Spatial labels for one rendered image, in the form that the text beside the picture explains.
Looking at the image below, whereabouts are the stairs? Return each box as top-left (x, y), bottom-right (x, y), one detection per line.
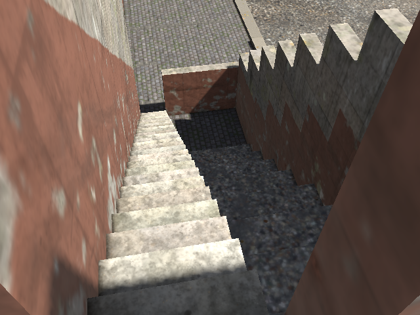
top-left (87, 110), bottom-right (269, 315)

